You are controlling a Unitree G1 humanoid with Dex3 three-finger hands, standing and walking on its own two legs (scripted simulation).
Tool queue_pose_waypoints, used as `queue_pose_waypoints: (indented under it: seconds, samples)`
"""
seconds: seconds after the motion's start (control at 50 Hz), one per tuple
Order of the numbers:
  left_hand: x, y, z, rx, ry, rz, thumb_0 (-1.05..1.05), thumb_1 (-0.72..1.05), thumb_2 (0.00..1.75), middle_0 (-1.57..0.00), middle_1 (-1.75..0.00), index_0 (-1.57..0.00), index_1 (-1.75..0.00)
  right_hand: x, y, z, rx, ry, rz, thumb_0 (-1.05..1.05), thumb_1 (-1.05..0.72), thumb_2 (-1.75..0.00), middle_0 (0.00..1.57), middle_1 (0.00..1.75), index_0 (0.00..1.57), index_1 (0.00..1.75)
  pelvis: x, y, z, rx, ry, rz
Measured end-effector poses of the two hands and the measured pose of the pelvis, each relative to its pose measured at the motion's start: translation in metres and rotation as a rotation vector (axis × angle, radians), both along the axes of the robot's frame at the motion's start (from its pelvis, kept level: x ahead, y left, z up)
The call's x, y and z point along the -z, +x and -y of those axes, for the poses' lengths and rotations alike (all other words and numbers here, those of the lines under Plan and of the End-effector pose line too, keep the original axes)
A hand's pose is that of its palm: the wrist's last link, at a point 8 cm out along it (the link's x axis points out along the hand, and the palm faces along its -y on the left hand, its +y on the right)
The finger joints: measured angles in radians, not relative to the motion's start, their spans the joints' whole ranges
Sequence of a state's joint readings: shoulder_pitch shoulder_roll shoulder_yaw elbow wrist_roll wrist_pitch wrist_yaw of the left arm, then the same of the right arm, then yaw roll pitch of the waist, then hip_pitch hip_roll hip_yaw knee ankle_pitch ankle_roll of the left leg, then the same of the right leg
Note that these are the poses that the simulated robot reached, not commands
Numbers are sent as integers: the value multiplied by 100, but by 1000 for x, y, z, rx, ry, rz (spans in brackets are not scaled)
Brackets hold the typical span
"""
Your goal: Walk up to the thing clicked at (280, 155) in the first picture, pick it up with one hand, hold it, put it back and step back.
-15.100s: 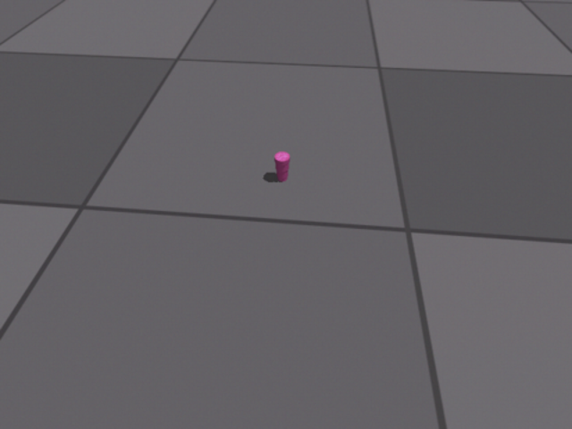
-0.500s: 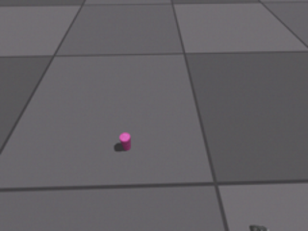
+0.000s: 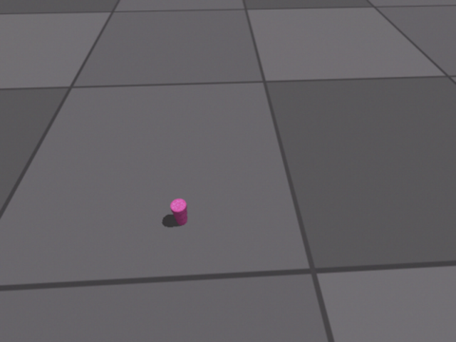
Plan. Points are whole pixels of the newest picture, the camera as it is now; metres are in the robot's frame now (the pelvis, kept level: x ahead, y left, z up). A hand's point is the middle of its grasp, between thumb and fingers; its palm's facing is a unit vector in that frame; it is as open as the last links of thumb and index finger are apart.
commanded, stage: stand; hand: left
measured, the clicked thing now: (180, 213) +0.79 +0.24 -0.71
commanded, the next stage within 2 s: walk up in 0.22 s
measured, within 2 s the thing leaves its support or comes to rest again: neither
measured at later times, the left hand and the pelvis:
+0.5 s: hand out of the picture +0.06 +0.33 -0.17, palm faces +0.01 -0.93 -0.37, open 7.4 cm; pelvis +0.06 +0.04 -0.02, yaw +1 degrees
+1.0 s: hand (94, 266) +0.30 +0.31 -0.14, palm faces -0.04 -0.91 -0.42, open 7.4 cm; pelvis +0.23 +0.03 -0.02, yaw -2 degrees
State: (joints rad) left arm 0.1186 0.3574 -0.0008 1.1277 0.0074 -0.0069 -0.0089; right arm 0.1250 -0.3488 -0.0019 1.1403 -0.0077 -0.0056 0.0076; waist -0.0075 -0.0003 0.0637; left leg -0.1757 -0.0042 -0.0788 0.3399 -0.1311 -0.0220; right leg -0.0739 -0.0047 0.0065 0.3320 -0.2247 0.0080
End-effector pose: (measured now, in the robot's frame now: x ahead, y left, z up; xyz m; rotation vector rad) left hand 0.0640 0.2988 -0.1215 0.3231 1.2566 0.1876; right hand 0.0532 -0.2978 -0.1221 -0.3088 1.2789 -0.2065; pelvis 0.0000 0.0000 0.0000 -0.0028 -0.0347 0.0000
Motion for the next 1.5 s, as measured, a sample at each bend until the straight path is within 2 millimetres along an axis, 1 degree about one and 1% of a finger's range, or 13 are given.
queue_pose_waypoints:
  seconds: [0.24, 0.3, 0.44, 0.52, 0.68, 0.8, 0.88, 0.98, 1.14, 1.22, 1.28, 1.36, 1.5]
  samples:
    - [-1, 7, 1, 5, 1, 16, 1, 90, 90, -21, -30, -20, -30, 0, 14, -2, -14, 11, 28, 1, -91, -90, 20, 30, 20, 30, 0, 4, 1, 1, -1, -1]
    - [-3, 7, -5, -13, -4, 58, 1, 90, 90, -21, -30, -21, -30, -2, 21, 1, -27, 12, 46, 1, -91, -90, 20, 30, 20, 30, 2, 12, -1, -9, -7, 1]
    - [0, -10, -48, -67, 22, 14, 1, 90, 90, -21, -30, -21, -30, -13, 64, -2, -76, -41, 71, 1, -91, -90, 20, 30, 20, 30, 9, 44, -27, -23, -28, 11]
    - [16, -2, -79, -60, 36, -53, 1, 90, 90, -21, -30, -21, -30, -13, 90, -16, -70, -79, 132, 1, -91, -90, 20, 30, 20, 30, 23, 66, -47, -10, -3, 28]
    - [2, 67, -90, 15, 19, -19, 1, 90, 90, -20, -30, -20, -30, -24, 100, -43, -18, -47, 126, 1, -91, -90, 20, 30, 20, 30, 8, 109, -60, 11, 4, 28]
    - [-12, 129, -83, 66, 22, 20, 1, 90, 90, -20, -30, -20, -30, -14, 117, -43, 1, -10, 103, 1, -90, -90, 21, 30, 20, 30, 6, 149, -58, 26, 16, 26]
    - [-18, 176, -72, 89, 50, 62, 1, 90, 90, -21, -30, -20, -30, 2, 141, -32, 17, 15, 91, 1, -90, -90, 21, 30, 20, 30, 14, 183, -47, 33, 27, 18]
    - [-21, 227, -56, 86, 83, 163, 1, 90, 90, -21, -30, -20, -30, 20, 188, -21, -4, 26, 80, 1, -91, -90, 20, 30, 20, 30, 23, 219, -33, 30, 5, 22]
    - [-28, 260, -49, 68, 56, 162, 1, 90, 90, -21, -30, -21, -30, 1, 275, -26, -66, 29, 150, 1, -91, -90, 20, 30, 20, 30, 12, 267, -37, 26, -2, 16]
    - [-16, 273, -61, 61, 38, 132, 1, 90, 90, -21, -31, -21, -30, -8, 313, -32, -94, -1, 165, 1, -91, -90, 20, 30, 20, 30, 15, 293, -46, 18, -14, 13]
    - [2, 287, -76, 51, 28, 108, 1, 90, 90, -21, -31, -21, -30, -9, 339, -39, -105, -45, 188, 1, -91, -90, 20, 30, 20, 30, 25, 315, -58, 14, -20, 14]
    - [19, 310, -85, 48, 17, 61, 1, 90, 90, -21, -30, -21, -30, -14, 359, -50, -87, -68, 216, 1, -91, -90, 20, 30, 20, 30, 29, 333, -68, 23, -8, 19]
    - [13, 344, -85, 81, 9, 31, 1, 90, 90, -21, -30, -20, -30, -24, 367, -53, -58, -79, 191, 1, -90, -90, 21, 30, 20, 30, 18, 358, -68, 45, -6, 10]
